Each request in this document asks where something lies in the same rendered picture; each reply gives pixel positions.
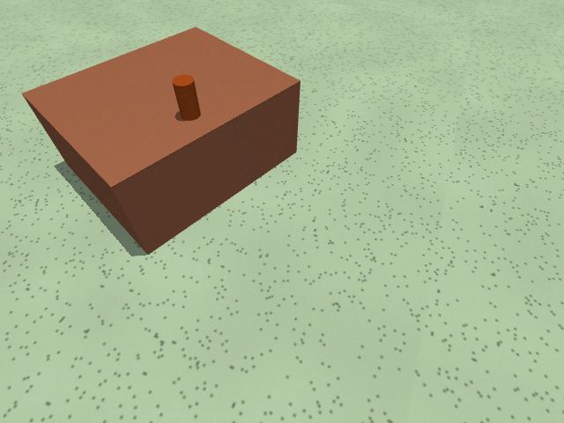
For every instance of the can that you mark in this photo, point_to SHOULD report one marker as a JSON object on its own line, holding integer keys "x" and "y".
{"x": 186, "y": 95}

